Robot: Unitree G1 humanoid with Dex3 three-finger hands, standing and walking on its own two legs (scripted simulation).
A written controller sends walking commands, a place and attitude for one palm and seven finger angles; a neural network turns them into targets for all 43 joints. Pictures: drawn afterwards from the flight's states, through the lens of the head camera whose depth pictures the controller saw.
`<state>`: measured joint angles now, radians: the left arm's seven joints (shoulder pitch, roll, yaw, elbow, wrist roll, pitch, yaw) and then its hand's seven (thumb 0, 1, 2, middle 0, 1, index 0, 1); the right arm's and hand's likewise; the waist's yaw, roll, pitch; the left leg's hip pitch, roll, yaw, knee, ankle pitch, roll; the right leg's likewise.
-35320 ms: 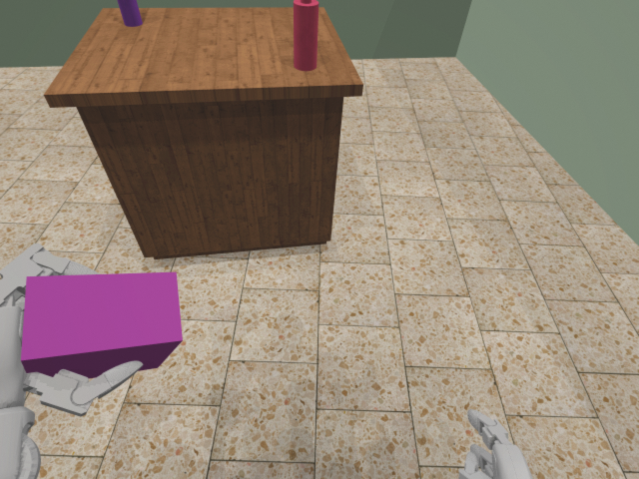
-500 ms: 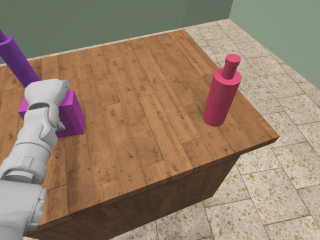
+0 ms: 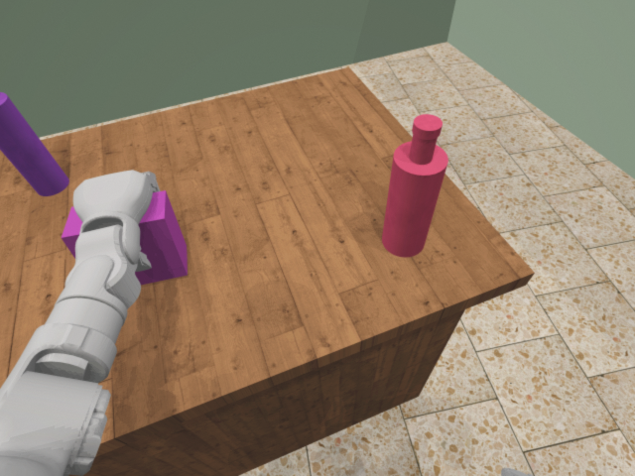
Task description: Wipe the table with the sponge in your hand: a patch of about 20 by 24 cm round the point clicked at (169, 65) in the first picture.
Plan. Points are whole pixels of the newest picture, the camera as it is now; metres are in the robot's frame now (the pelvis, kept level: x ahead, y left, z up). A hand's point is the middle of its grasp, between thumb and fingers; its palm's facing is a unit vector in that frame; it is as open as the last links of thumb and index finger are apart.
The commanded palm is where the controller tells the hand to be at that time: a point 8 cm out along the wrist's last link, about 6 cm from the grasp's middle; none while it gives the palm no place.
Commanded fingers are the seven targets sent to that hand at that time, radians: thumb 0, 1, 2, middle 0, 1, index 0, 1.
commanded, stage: wipe back along the middle lane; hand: left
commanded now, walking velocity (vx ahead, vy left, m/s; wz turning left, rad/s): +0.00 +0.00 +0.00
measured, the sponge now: (136, 251) +0.40 +0.29 +0.04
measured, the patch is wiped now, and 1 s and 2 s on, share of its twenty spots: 0.40 0.70 0.85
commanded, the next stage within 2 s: slide across to the third lane in 1.48 s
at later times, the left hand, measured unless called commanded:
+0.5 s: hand (130, 263) +0.35 +0.27 +0.08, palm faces -0.05 -0.03 -1.00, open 10.4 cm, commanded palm +0.32 +0.26 +0.11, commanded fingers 0.00 0.10 1.30 -1.20 -1.60 -1.20 -1.60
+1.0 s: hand (132, 279) +0.33 +0.26 +0.08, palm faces +0.02 -0.05 -1.00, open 10.4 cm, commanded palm +0.29 +0.24 +0.11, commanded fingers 0.00 0.10 1.30 -1.20 -1.60 -1.20 -1.60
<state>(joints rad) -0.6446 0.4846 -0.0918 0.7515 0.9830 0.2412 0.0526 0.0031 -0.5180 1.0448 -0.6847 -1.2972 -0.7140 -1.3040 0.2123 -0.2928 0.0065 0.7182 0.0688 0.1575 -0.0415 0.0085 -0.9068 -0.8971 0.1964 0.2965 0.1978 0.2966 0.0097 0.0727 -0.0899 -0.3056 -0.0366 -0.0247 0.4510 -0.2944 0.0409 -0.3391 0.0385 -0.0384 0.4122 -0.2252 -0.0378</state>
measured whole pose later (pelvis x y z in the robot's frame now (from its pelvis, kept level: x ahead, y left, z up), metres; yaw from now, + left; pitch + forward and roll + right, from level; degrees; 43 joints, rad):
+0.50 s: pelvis -0.02 -0.01 +0.00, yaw +0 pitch +5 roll +0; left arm -0.49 0.44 -0.12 0.61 0.97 0.32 0.08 0.00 -0.51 1.04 -0.67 -1.31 -0.69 -1.32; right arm 0.14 -0.29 0.03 0.67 0.09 0.15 -0.04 0.01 -0.91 -0.90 0.20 0.30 0.20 0.30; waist 0.03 0.07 -0.08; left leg -0.26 -0.03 -0.02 0.44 -0.27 0.03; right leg -0.30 0.05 -0.03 0.43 -0.21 -0.06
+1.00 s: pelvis -0.01 +0.00 +0.00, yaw -1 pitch +4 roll +0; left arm -0.29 0.40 -0.16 0.32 0.96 0.44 0.10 0.00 -0.50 1.04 -0.65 -1.33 -0.68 -1.33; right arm 0.12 -0.29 0.03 0.66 0.09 0.15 -0.02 0.01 -0.91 -0.90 0.19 0.30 0.20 0.30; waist 0.06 0.09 -0.09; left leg -0.22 -0.04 0.00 0.45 -0.30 0.04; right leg -0.27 0.04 -0.02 0.44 -0.24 -0.04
